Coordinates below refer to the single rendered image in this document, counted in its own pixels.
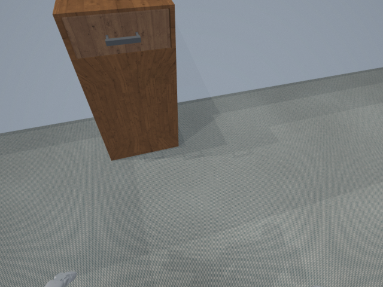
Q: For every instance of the handle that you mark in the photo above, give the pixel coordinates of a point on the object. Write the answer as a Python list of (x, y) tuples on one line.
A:
[(123, 40)]

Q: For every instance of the left robot hand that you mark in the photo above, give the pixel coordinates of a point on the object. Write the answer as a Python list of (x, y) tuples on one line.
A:
[(62, 279)]

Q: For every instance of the cabinet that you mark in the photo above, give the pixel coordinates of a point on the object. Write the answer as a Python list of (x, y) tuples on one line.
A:
[(132, 96)]

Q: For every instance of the drawer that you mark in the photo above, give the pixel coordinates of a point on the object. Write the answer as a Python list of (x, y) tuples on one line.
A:
[(87, 34)]

